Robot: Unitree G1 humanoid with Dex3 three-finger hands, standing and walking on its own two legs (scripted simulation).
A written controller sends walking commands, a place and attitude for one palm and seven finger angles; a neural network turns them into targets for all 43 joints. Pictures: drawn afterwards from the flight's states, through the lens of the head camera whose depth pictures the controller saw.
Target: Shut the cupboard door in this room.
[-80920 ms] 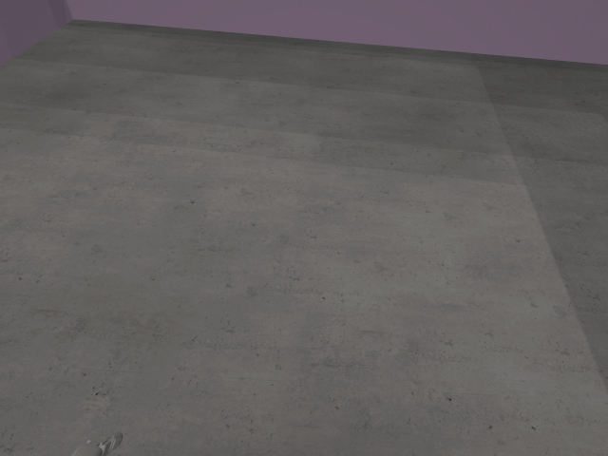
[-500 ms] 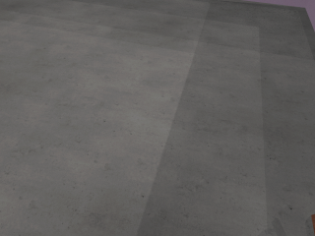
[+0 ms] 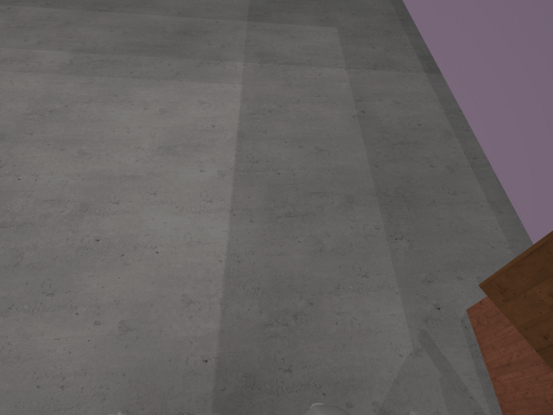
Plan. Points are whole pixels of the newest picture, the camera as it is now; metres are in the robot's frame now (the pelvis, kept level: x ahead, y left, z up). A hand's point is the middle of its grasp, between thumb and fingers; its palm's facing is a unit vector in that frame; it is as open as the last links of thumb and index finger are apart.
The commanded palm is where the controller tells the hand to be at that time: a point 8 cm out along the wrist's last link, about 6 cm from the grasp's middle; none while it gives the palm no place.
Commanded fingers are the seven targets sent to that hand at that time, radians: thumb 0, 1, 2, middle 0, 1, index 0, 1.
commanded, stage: turn to face it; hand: left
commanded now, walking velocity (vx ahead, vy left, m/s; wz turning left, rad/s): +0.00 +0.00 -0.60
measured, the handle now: out of the picture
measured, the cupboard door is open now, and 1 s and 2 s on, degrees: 26 26 26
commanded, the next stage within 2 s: take the last steps up to it in 1.68 s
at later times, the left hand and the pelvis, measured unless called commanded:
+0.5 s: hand (188, 405) +0.15 +0.15 -0.15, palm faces -0.26 -0.93 -0.24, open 7.4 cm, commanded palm none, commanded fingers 0.00 0.90 0.90 -0.20 -0.30 -0.20 -0.30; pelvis +0.01 -0.03 +0.01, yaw -17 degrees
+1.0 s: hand (234, 342) +0.25 +0.09 -0.15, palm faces -0.56 -0.79 -0.26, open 7.4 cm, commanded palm none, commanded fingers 0.00 0.90 0.90 -0.20 -0.30 -0.20 -0.30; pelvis +0.03 -0.03 +0.00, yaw -36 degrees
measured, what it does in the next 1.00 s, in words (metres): steps on the spot, turning right: right foot, then left foot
